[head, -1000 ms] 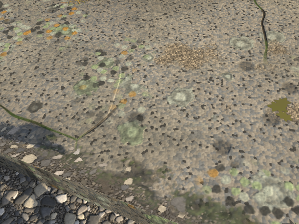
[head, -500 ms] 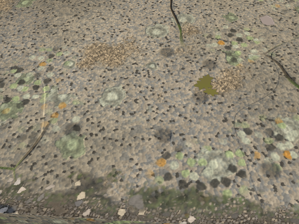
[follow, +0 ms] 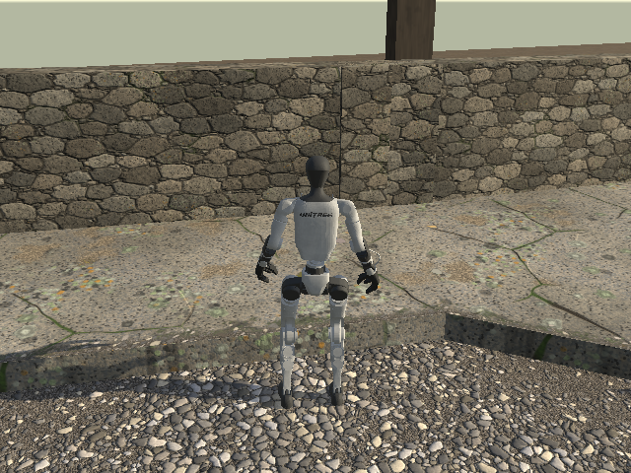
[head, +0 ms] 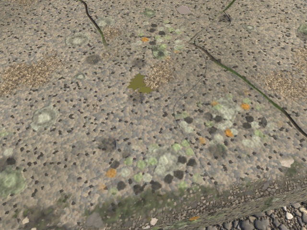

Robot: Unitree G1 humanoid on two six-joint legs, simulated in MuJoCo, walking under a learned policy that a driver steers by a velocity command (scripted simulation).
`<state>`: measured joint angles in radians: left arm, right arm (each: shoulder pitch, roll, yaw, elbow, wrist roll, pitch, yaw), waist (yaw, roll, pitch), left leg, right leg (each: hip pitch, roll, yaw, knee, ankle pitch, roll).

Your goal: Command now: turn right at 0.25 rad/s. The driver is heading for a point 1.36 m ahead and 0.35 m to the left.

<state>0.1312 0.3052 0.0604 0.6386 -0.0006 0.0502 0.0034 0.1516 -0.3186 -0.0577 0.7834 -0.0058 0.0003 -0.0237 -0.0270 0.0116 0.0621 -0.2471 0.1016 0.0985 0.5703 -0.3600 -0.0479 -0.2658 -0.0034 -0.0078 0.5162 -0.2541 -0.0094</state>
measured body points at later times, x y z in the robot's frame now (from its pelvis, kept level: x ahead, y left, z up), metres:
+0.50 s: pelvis +0.00 -0.01 +0.01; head +0.01 +0.00 +0.46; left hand +0.15 +0.24 -0.11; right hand +0.09 -0.28 -0.11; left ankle -0.02 +0.13 -0.73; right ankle +0.00 -0.11 -0.73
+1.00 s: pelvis +0.00 +0.00 +0.01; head +0.01 +0.01 +0.46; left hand +0.10 +0.27 -0.13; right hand +0.07 -0.27 -0.13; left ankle -0.02 +0.13 -0.73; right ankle +0.00 -0.11 -0.73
